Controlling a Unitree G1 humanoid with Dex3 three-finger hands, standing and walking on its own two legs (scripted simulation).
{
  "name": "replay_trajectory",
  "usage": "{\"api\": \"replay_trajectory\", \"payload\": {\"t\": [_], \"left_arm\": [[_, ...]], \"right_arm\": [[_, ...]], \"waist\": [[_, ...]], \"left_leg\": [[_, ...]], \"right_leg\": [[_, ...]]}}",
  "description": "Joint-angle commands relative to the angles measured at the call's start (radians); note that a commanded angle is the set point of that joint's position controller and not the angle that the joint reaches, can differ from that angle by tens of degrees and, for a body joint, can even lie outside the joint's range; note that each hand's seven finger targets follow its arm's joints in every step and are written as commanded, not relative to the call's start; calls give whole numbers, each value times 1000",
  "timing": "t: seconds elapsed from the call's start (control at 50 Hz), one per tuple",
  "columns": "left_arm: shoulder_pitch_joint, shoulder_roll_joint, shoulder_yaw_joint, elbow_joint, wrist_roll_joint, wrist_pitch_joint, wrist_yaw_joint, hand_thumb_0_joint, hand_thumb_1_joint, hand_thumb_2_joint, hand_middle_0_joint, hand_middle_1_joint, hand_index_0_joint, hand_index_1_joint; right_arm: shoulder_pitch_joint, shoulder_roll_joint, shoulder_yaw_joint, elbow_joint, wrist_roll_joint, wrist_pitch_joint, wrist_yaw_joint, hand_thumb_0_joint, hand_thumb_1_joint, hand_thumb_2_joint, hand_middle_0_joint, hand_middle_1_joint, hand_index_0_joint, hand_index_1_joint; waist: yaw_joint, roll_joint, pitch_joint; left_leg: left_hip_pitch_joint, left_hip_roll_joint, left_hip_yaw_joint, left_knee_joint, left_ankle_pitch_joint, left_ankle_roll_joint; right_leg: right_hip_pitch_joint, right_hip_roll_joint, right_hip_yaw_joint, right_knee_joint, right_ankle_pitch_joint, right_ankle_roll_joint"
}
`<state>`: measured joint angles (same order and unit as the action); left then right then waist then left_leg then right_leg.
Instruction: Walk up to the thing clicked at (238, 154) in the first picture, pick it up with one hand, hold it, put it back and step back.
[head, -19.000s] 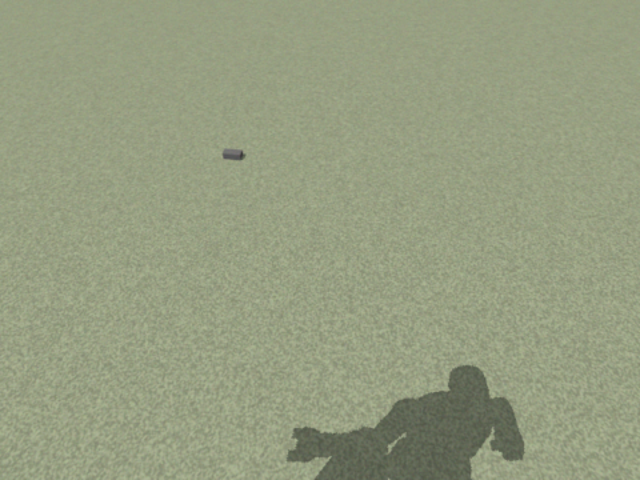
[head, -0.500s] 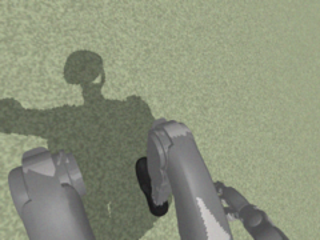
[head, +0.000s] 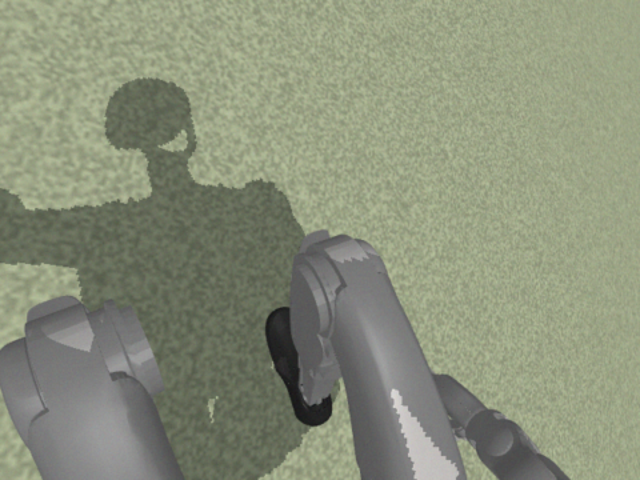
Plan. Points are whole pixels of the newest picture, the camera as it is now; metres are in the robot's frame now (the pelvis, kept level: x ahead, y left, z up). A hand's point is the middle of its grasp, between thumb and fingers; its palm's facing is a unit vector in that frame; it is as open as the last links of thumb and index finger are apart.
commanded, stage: rest palm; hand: left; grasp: from above
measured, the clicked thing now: out of the picture +0.41 +0.45 -0.28
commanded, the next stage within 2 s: none
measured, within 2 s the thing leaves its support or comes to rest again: neither
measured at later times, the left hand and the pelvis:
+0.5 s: hand out of the picture +0.39 +0.42 -0.23, palm faces -0.43 -0.18 -0.89, open 14.3 cm; pelvis +0.00 +0.00 -0.01, yaw -1 degrees
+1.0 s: hand out of the picture +0.39 +0.41 -0.24, palm faces -0.44 -0.19 -0.88, open 14.4 cm; pelvis +0.00 +0.00 +0.00, yaw -1 degrees
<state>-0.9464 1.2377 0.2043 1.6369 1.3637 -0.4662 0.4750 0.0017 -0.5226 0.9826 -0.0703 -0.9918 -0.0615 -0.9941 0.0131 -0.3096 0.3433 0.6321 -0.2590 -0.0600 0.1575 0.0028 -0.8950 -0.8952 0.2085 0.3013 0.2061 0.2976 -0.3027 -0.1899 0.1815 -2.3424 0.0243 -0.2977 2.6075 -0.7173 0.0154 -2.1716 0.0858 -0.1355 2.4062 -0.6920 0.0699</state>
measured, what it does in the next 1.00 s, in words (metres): stands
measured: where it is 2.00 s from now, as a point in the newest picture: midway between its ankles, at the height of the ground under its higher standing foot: (228, 425)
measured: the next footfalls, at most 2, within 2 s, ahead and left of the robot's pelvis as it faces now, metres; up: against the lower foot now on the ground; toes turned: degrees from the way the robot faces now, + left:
none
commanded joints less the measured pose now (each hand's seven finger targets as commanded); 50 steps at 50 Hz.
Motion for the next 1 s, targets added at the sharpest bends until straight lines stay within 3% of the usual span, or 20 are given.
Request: {"api": "replay_trajectory", "payload": {"t": [0.0,0.1,0.14,0.3,0.48,0.5,0.54,0.6,0.62,0.64,0.72,0.86,0.98], "left_arm": [[-175,333,42,-123,-17,-19,66,0,-581,1010,-52,-960,-27,-985],[-171,308,21,-100,-3,-12,97,0,-571,1000,-51,-969,-31,-989],[-174,288,8,-93,-16,1,103,0,-572,1002,-53,-974,-32,-994],[-194,259,-34,-66,-30,34,112,0,-552,992,-54,-993,-41,-1006],[-197,295,-7,-87,-27,48,104,0,-569,1013,-60,-969,-32,-997],[-196,278,-22,-84,-28,52,99,0,-571,1013,-59,-968,-31,-996],[-208,288,0,-108,-39,47,103,0,-573,1016,-62,-958,-30,-990],[-197,279,-15,-93,-31,54,97,0,-574,1013,-59,-960,-28,-990],[-189,283,1,-74,-37,52,96,0,-558,1002,-59,-966,-34,-990],[-186,269,-24,-69,-29,54,88,0,-562,1005,-56,-965,-31,-989],[-177,254,-26,-50,-43,55,77,0,-567,1014,-59,-961,-29,-991],[-176,287,-8,-73,-50,29,74,0,-558,1008,-64,-956,-34,-986],[-178,308,14,-110,-44,20,96,0,-583,1025,-62,-936,-18,-980]], "right_arm": [[120,-352,-108,-1,-14,9,-19,0,-890,-897,200,299,199,299],[115,-356,-105,8,-24,1,-19,0,-891,-897,200,299,199,299],[102,-354,-109,16,-25,-5,-20,0,-891,-898,200,299,199,299],[104,-364,-106,30,-23,-29,-22,0,-891,-898,200,299,199,299],[94,-371,-103,10,-21,-46,-9,0,-889,-898,200,299,199,299],[81,-361,-99,-2,-20,-53,-6,0,-889,-898,200,299,199,299],[94,-375,-106,14,-20,-49,-6,0,-888,-898,200,299,199,299],[106,-374,-106,16,-24,-53,-1,0,-889,-898,200,299,199,299],[103,-374,-104,17,-23,-51,-1,0,-888,-897,200,299,199,299],[105,-369,-101,5,-22,-55,0,0,-887,-897,200,299,199,299],[108,-364,-91,-1,-20,-59,5,0,-887,-897,200,299,199,299],[94,-364,-79,-6,-23,-56,0,0,-887,-897,200,299,199,299],[113,-380,-92,13,-30,-50,-1,0,-888,-898,200,299,199,299]], "waist": [[-21,611,-615],[-32,583,-598],[-30,565,-586],[-38,545,-582],[-25,615,-588],[-27,609,-590],[-30,605,-585],[-34,588,-569],[-32,590,-565],[-40,593,-564],[-43,567,-544],[-41,570,-579],[-41,587,-595]], "left_leg": [[564,42,100,-293,303,-13],[553,47,99,-293,259,-12],[523,44,104,-286,219,-9],[500,43,90,-289,217,-12],[558,48,71,-314,243,-30],[549,48,77,-298,237,-27],[529,46,73,-311,233,-28],[512,46,79,-302,220,-25],[512,46,72,-308,227,-27],[520,48,74,-298,230,-25],[511,46,69,-300,221,-21],[519,49,72,-296,221,-18],[545,48,86,-280,287,-18]], "right_leg": [[220,19,-142,-155,270,-81],[205,23,-147,-164,239,-80],[189,24,-145,-170,214,-80],[188,21,-148,-159,227,-80],[163,17,-155,-128,239,-83],[170,16,-150,-129,238,-81],[174,20,-155,-138,236,-80],[178,20,-153,-145,233,-79],[163,19,-159,-139,233,-80],[171,18,-154,-139,238,-78],[172,16,-158,-143,230,-75],[202,19,-155,-146,229,-76],[219,18,-157,-143,276,-75]]}}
